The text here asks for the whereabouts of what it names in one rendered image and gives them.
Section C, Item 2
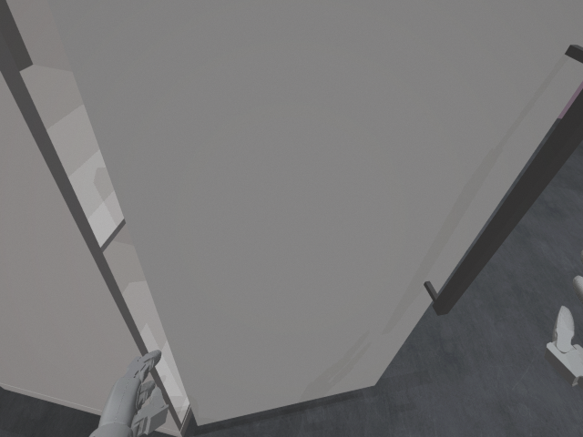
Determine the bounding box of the robot right hand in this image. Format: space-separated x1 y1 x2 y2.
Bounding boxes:
544 250 583 390

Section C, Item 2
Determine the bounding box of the robot left hand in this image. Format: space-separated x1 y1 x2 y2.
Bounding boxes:
98 350 169 437

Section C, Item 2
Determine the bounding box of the handle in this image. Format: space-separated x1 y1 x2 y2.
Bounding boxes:
424 45 583 316

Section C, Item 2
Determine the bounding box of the fridge door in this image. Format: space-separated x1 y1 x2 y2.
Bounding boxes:
47 0 583 426

